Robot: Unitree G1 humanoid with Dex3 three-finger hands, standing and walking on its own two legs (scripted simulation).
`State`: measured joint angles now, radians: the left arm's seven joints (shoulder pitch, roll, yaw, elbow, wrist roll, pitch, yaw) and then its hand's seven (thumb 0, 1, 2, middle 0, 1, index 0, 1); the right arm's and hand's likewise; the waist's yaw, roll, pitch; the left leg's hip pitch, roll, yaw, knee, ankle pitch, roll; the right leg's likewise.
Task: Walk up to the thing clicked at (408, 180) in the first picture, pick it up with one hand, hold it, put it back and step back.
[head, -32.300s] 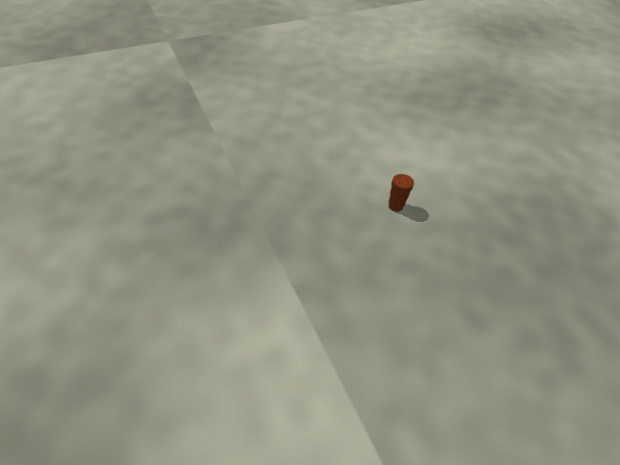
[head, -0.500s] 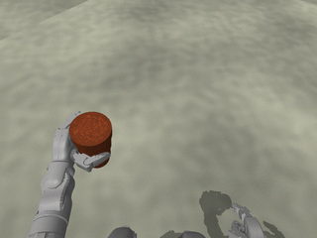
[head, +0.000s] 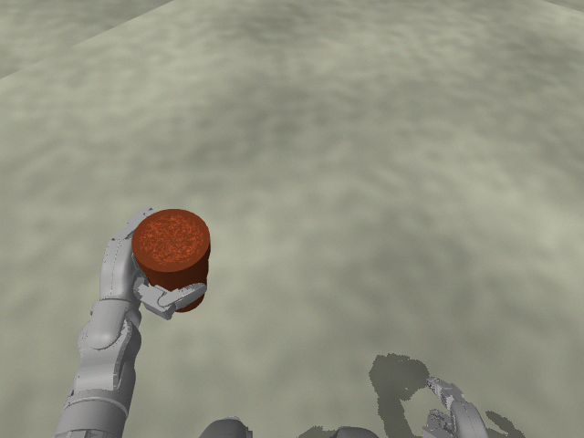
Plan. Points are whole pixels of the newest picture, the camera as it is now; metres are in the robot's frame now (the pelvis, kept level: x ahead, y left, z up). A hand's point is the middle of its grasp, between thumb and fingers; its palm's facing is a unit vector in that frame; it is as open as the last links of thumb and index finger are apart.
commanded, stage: hold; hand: left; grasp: from the side
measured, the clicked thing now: (178, 269) +0.32 +0.16 +0.03
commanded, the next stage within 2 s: crouch in 0.92 s
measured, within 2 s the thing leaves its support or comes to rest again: neither
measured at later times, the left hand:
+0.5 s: hand (174, 265) +0.32 +0.16 +0.04, palm faces +0.04 -1.00 +0.00, open 11.1 cm
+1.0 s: hand (171, 263) +0.32 +0.17 +0.04, palm faces +0.03 -1.00 +0.00, open 11.2 cm
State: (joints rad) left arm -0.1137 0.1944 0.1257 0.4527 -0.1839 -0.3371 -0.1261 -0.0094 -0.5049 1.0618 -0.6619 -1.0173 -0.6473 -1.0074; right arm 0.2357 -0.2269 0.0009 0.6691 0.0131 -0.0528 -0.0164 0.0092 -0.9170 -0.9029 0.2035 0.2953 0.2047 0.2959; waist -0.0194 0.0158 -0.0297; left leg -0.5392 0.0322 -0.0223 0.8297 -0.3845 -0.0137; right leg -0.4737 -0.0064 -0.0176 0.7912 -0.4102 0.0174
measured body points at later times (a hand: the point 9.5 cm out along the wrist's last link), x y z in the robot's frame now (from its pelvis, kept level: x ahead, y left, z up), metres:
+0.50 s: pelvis -0.01 -0.01 +0.00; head +0.03 +0.00 +0.45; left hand +0.31 +0.21 +0.05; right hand +0.13 -0.25 -0.11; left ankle +0.02 +0.12 -0.70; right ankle +0.00 -0.13 -0.70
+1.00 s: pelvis +0.00 +0.00 +0.00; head +0.03 +0.01 +0.45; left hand +0.31 +0.22 +0.05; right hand +0.13 -0.24 -0.10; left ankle +0.02 +0.12 -0.70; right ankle +0.00 -0.13 -0.70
